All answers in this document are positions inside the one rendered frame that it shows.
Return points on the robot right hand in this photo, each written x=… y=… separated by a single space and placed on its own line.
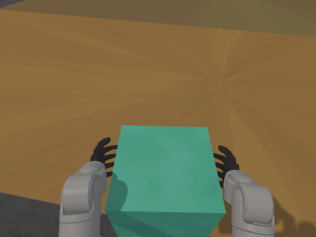
x=229 y=163

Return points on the right robot forearm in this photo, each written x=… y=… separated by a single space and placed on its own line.
x=252 y=206

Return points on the robot left hand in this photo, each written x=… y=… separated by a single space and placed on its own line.
x=100 y=151

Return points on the left robot forearm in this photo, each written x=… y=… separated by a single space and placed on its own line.
x=81 y=201

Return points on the carton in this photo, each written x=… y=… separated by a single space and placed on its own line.
x=164 y=183

